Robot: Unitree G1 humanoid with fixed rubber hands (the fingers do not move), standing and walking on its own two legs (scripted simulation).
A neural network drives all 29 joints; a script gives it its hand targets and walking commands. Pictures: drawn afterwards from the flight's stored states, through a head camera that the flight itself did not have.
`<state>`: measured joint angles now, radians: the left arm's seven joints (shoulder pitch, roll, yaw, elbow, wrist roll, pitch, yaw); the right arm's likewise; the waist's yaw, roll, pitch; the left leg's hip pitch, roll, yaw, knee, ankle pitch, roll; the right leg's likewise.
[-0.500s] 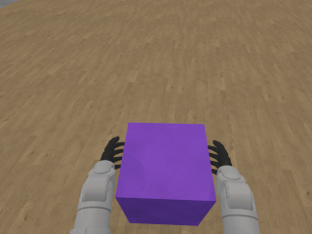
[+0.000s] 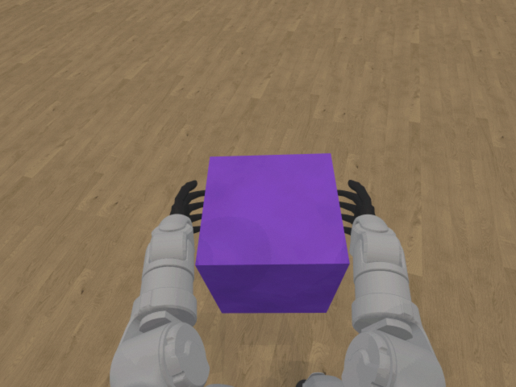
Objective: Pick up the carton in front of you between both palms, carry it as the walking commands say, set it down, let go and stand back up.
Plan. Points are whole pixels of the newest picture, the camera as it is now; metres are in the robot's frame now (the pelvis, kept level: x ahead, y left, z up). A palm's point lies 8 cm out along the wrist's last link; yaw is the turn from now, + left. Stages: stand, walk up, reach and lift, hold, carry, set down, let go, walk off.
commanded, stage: set down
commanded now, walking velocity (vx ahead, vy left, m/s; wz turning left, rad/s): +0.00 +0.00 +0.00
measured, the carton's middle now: (271, 239) +0.37 +0.01 -0.04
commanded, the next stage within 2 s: none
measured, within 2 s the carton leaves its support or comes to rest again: rests again in 2.00 s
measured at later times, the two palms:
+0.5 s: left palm (207, 248) +0.43 +0.16 -0.18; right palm (334, 252) +0.43 -0.14 -0.20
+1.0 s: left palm (225, 264) +0.46 +0.14 -0.34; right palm (331, 263) +0.48 -0.16 -0.35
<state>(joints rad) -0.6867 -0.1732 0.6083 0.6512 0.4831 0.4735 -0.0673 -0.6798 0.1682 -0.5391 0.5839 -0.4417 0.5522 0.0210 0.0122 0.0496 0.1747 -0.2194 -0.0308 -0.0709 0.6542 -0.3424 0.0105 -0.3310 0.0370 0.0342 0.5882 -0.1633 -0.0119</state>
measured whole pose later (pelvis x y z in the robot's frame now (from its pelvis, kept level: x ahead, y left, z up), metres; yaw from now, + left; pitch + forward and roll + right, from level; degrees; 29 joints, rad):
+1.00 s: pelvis -0.03 +0.01 -0.24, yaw +4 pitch +47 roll +4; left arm -1.05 -0.06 0.49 0.60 0.16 0.28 0.10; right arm -1.10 -0.08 -0.43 0.66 -0.23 0.31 0.01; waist -0.02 0.04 -0.08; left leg -1.92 -0.11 -0.01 1.71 -0.62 -0.02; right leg -2.06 0.02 0.06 1.62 -0.39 0.01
